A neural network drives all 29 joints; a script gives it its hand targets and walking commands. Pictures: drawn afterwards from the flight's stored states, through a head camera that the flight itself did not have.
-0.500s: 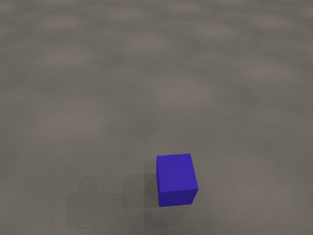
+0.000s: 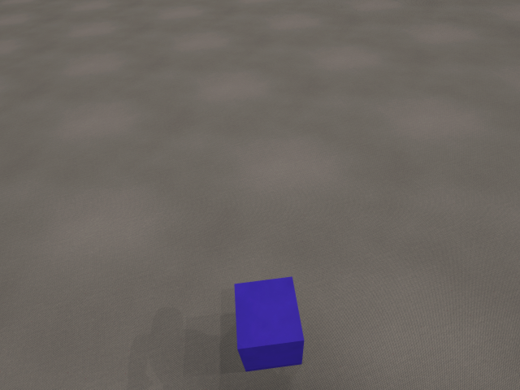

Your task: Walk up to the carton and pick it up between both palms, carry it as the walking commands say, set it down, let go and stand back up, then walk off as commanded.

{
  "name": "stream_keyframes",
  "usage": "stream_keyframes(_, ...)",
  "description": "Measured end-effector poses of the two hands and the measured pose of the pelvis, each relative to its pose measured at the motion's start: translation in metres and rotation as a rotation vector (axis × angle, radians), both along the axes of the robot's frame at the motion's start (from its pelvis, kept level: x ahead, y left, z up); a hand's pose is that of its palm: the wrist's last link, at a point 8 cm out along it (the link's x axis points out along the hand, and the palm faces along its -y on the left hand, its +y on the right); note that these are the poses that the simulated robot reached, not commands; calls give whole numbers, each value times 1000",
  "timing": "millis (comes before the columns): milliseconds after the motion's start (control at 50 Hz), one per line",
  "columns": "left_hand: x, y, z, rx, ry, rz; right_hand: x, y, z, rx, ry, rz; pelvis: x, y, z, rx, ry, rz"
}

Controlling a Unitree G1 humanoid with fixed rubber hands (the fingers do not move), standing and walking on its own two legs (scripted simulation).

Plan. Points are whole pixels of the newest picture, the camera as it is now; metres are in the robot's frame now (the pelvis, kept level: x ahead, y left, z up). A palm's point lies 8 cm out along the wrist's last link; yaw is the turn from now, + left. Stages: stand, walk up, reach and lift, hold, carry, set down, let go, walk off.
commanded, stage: walk up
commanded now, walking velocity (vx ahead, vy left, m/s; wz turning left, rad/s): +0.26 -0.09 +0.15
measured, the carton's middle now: (268, 324) +0.46 +0.04 -0.63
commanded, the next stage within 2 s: none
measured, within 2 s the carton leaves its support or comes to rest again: neither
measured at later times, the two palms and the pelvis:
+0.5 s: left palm out of the picture +0.14 +0.27 -0.15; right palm out of the picture +0.09 -0.18 -0.15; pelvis +0.06 +0.04 -0.01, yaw +4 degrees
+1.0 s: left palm out of the picture +0.09 +0.29 -0.15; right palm (372, 361) +0.21 -0.17 -0.15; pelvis +0.12 +0.05 -0.01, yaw +4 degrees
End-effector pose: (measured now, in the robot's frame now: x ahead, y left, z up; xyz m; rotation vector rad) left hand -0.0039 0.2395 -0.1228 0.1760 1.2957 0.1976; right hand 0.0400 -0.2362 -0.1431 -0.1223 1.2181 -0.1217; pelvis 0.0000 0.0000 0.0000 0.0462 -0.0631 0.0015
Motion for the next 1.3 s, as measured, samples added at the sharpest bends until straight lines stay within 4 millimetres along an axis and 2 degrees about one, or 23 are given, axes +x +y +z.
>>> stream_keyframes(100, 1, 3, -16, -37, 45, 33, 46, 4, 8, -41, -47, 34, 20, 8, -6, -46, -15, 19)
stream_keyframes(180, 24, 11, -36, -84, 50, 41, 70, 15, 13, -90, -69, 51, 40, 23, -13, -93, 5, 30)
stream_keyframes(260, 68, 20, -35, -97, 0, 27, 74, 28, 19, -105, -32, 47, 52, 36, -8, -100, 27, 36)
stream_keyframes(340, 110, 27, -34, -96, -57, 11, 69, 39, 15, -108, 16, 34, 58, 42, -8, -98, 37, 42)
stream_keyframes(400, 133, 30, -31, -82, -92, 7, 61, 47, 6, -89, 58, 28, 61, 43, -10, -85, 40, 52)
stream_keyframes(460, 145, 31, -27, -60, -115, 8, 52, 52, -3, -59, 102, 24, 62, 40, -11, -68, 41, 61)
stream_keyframes(540, 144, 27, -23, -42, -115, 10, 49, 52, -9, -32, 126, 11, 67, 34, -12, -63, 47, 57)
stream_keyframes(620, 140, 22, -20, -40, -99, 18, 50, 46, -10, -20, 137, -1, 81, 27, -11, -55, 60, 55)
stream_keyframes(720, 146, 13, -17, -26, -117, 15, 58, 38, -13, -8, 156, -9, 98, 17, -10, -45, 70, 52)
stream_keyframes(780, 139, 15, -15, -6, -106, 27, 76, 37, -14, -2, 136, 3, 107, 17, -10, -35, 56, 55)
stream_keyframes(840, 122, 22, -13, 20, -55, 53, 104, 41, -15, 2, 102, 30, 112, 22, -10, -24, 27, 65)
stream_keyframes(920, 98, 35, -15, 28, 33, 80, 143, 55, -14, 3, 46, 67, 115, 35, -11, -22, -8, 74)
stream_keyframes(980, 90, 44, -24, -1, 94, 89, 165, 67, -10, -13, -4, 77, 121, 48, -14, -45, -5, 71)
stream_keyframes(1040, 97, 50, -26, -30, 111, 92, 175, 75, 0, -31, -19, 79, 127, 58, -10, -53, 7, 73)
stream_keyframes(1120, 118, 55, -26, -46, 72, 76, 175, 79, 7, -44, -20, 75, 128, 65, -6, -66, 19, 69)
stream_keyframes(1220, 144, 55, -25, -39, -1, 60, 165, 77, 3, -37, -10, 73, 123, 63, -7, -57, 12, 72)
stream_keyframes(1300, 154, 51, -19, -17, -46, 54, 157, 74, -4, -13, 5, 66, 120, 56, -8, -44, 6, 72)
